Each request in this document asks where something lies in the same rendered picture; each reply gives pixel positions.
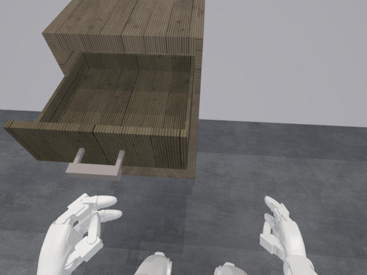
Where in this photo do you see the robot right forearm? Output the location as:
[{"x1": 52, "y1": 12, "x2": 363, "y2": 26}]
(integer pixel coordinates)
[{"x1": 283, "y1": 255, "x2": 317, "y2": 275}]

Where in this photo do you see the drawer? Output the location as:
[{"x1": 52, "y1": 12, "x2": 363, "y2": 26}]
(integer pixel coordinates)
[{"x1": 3, "y1": 52, "x2": 195, "y2": 170}]

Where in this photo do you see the cabinet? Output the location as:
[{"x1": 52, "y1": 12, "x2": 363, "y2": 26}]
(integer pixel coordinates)
[{"x1": 42, "y1": 0, "x2": 205, "y2": 179}]

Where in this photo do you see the left robot hand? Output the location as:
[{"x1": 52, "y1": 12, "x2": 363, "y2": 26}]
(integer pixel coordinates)
[{"x1": 37, "y1": 193, "x2": 122, "y2": 275}]

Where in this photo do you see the right robot hand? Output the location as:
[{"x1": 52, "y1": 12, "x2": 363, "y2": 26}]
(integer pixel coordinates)
[{"x1": 260, "y1": 196, "x2": 306, "y2": 262}]

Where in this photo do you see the handle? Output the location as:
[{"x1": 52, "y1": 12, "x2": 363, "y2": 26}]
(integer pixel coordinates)
[{"x1": 65, "y1": 148, "x2": 125, "y2": 180}]

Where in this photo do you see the left robot thigh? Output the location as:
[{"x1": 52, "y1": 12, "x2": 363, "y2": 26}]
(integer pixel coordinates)
[{"x1": 134, "y1": 255, "x2": 172, "y2": 275}]

